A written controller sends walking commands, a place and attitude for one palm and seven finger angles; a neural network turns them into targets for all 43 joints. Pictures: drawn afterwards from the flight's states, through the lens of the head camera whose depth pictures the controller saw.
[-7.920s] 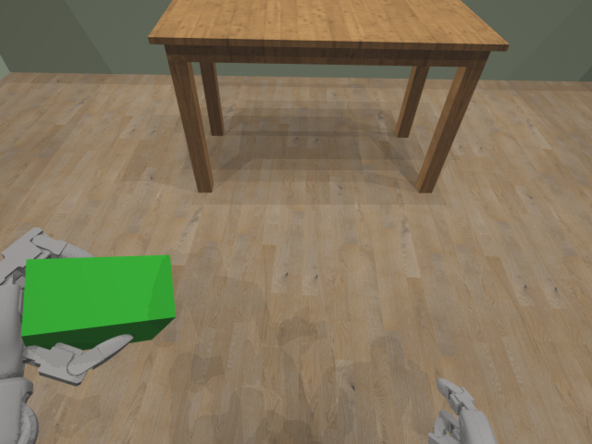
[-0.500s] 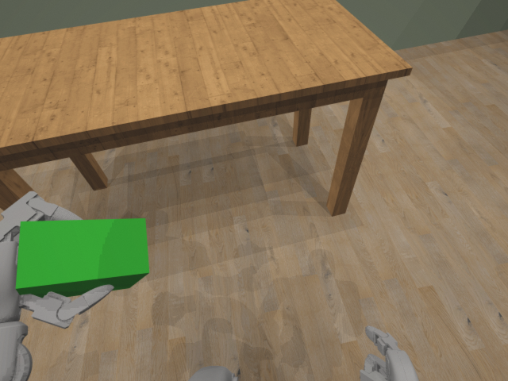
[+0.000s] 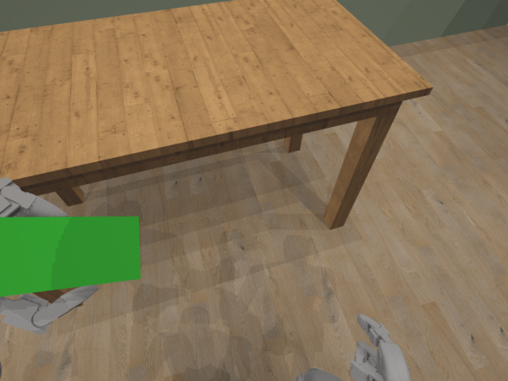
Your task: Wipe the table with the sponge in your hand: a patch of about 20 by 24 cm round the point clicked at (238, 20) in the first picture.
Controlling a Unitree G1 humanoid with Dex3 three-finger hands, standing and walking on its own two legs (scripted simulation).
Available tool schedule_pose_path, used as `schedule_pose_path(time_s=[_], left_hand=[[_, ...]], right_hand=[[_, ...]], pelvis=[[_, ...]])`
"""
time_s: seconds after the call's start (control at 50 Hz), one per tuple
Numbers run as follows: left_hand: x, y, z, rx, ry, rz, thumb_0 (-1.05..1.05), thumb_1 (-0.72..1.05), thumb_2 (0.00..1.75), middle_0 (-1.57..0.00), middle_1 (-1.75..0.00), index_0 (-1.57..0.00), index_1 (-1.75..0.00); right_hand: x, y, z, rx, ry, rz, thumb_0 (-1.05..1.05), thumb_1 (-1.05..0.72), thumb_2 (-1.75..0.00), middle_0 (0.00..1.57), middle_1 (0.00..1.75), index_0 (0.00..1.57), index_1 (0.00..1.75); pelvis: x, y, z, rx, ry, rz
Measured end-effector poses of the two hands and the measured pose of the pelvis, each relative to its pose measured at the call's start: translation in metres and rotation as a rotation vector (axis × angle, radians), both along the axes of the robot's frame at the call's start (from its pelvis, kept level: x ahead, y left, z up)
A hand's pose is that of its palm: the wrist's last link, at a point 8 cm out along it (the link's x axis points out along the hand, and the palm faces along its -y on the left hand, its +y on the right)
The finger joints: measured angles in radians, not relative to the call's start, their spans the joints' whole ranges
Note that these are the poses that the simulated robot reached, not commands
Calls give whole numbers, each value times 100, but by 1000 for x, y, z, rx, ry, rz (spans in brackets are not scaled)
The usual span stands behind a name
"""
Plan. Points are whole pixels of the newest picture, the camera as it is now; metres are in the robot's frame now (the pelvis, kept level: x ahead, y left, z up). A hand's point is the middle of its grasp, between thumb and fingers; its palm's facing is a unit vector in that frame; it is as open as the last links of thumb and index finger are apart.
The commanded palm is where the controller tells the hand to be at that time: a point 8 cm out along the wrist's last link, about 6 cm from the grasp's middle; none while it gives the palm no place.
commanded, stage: take the last steps up to it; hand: left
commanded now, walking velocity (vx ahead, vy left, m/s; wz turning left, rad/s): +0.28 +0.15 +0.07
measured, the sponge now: (86, 255) +0.23 +0.20 +0.16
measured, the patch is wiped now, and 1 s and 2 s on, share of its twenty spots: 0.00 0.00 0.00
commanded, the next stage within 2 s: come to a stop and stand still in 0.66 s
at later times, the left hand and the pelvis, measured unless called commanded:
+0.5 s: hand (22, 174) +0.32 +0.31 +0.18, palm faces +0.40 -0.78 -0.48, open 10.3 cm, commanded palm +0.26 +0.35 +0.18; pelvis +0.11 +0.07 -0.01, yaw +2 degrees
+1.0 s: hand (24, 151) +0.37 +0.34 +0.16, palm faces +0.43 -0.77 -0.47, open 10.3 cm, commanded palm +0.31 +0.38 +0.18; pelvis +0.16 +0.09 +0.00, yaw +2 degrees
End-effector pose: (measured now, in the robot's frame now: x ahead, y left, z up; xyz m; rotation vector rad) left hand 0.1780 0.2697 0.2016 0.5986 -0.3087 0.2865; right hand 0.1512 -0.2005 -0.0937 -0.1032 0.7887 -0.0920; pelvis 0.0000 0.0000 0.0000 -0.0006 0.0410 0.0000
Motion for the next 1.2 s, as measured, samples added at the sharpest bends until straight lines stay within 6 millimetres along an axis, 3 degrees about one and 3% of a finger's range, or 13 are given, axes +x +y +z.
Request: schedule_pose_path(time_s=[0.14,0.24,0.34,0.46,0.54,0.62,0.7,0.76,0.84,0.9,1.08,1.2], left_hand=[[27,4,-15,14,42,89,-1,-51,99,-69,-136,-72,-135],[44,18,-24,-49,81,135,-1,-51,99,-69,-136,-72,-135],[65,25,-19,-51,76,85,-1,-51,99,-69,-136,-72,-135],[91,59,-8,-7,-26,24,-1,-51,99,-69,-136,-72,-135],[114,91,-11,6,-93,34,-1,-51,99,-69,-136,-72,-135],[129,108,-15,-35,-64,68,-1,-51,99,-69,-136,-72,-135],[131,98,-8,-54,-47,43,-1,-51,99,-69,-136,-72,-135],[132,89,-1,-17,-27,31,-1,-51,99,-69,-136,-72,-135],[136,90,0,29,8,80,-1,-51,99,-69,-136,-72,-135],[144,99,-6,-11,31,125,-1,-51,99,-69,-136,-72,-135],[155,110,-30,-117,66,83,-1,-51,99,-69,-136,-72,-135],[142,129,-18,-74,-20,19,-1,-51,99,-69,-136,-72,-135]], right_hand=[[37,-7,-35,4,79,45,1,-90,-89,20,30,21,30],[63,-22,-20,-59,97,49,1,-90,-89,20,30,20,30],[88,-27,2,-139,79,50,1,-91,-89,20,30,20,30],[120,-5,14,-211,16,6,1,-91,-89,20,30,20,30],[136,29,12,-166,-26,-36,1,-91,-89,19,29,20,30],[143,69,10,-77,-29,-5,1,-91,-89,19,29,20,30],[147,96,3,-10,-24,36,1,-90,-89,20,30,20,30],[150,105,-9,21,-4,61,1,-90,-89,20,30,20,30],[156,102,-27,35,39,73,1,-90,-89,20,30,21,30],[158,92,-27,22,69,67,1,-90,-89,20,30,21,30],[174,62,12,-169,16,23,1,-90,-89,20,30,20,30],[175,79,31,-199,-49,-1,1,-91,-89,19,29,20,30]], pelvis=[[38,-4,-15,4,-36,40],[56,3,-4,29,-32,40],[74,18,4,47,-22,49],[104,57,-8,26,-31,33],[116,75,-14,28,-52,22],[126,83,-8,7,-39,22],[135,90,-5,6,-29,22],[142,90,-7,17,-26,27],[151,88,-11,9,-37,34],[156,88,-7,31,-38,33],[157,105,-2,33,-46,38],[151,119,-6,19,-60,13]])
